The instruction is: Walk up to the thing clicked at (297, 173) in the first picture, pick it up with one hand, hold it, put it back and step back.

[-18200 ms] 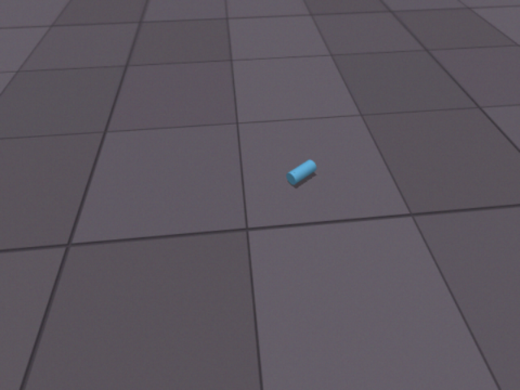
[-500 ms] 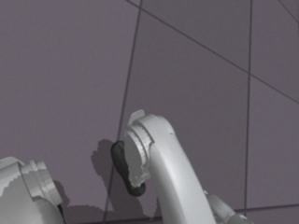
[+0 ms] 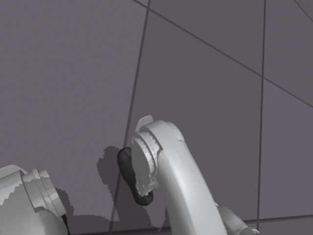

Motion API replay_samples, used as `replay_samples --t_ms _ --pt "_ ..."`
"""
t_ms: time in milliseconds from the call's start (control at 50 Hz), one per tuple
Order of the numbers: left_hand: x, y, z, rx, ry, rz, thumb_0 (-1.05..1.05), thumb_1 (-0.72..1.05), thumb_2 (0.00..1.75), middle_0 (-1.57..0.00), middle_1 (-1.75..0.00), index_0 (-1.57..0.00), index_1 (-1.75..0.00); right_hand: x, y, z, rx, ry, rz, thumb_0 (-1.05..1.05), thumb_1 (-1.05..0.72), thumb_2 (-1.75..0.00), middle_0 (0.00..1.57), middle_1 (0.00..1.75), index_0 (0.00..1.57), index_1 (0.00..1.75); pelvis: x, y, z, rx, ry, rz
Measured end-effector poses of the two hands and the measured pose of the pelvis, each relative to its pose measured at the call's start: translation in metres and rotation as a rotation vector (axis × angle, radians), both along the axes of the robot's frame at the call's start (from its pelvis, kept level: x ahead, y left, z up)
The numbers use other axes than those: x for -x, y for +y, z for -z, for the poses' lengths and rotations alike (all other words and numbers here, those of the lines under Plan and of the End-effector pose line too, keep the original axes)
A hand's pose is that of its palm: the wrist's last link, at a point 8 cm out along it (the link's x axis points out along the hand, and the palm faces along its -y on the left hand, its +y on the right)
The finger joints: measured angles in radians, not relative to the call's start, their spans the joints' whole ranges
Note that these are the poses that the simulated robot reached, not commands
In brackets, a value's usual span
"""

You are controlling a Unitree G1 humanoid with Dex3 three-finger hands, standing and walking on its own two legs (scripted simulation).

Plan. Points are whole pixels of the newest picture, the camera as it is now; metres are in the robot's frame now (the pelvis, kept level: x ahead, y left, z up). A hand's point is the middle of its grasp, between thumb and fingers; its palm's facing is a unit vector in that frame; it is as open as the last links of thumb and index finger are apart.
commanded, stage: settle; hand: left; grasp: from above
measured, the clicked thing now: out of the picture +0.47 +0.35 -0.27
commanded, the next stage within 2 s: lift in 0.70 s
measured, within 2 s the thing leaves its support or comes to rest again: leaves its support in 0.02 s
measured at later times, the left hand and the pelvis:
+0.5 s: hand out of the picture +0.46 +0.35 -0.17, palm faces -0.44 -0.11 -0.89, open 9.7 cm; pelvis +0.00 +0.00 +0.01, yaw +4 degrees
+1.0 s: hand out of the picture +0.45 +0.35 -0.11, palm faces -0.46 -0.12 -0.88, open 9.7 cm; pelvis -0.01 -0.01 +0.04, yaw +7 degrees
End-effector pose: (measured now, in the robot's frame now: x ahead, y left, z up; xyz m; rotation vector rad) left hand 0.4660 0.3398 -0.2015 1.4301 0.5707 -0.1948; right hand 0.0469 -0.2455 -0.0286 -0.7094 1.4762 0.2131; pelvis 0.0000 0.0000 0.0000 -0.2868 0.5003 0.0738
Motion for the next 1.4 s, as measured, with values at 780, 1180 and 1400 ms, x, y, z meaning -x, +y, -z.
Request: replay_samples --t_ms 780,1180,1400 --pt "0.003 0.012 -0.130 -0.047 -0.007 0.026 0.00 0.03 0.46 -0.73 -0.54 -0.75 -0.48 -0.034 -0.025 0.016 -0.001 -0.110 0.139 0.00 -0.91 -0.90 0.20 0.30 0.21 0.30 0.006 -0.010 -0.024 -0.071 0.087 -0.057" --pt "0.035 0.013 -0.186 -0.005 0.015 0.024 0.00 0.06 0.45 -0.69 -0.59 -0.71 -0.54 -0.027 -0.027 -0.004 0.007 -0.086 0.244 0.01 -0.92 -0.90 0.20 0.30 0.21 0.30 0.007 -0.009 -0.060 -0.095 0.127 -0.080" --pt "0.072 0.018 -0.262 -0.001 -0.008 0.023 0.00 0.06 0.45 -0.68 -0.61 -0.70 -0.56 -0.079 -0.013 -0.037 -0.061 -0.227 0.224 0.01 -0.92 -0.90 0.20 0.30 0.21 0.30 0.006 -0.007 -0.109 -0.121 0.123 -0.097"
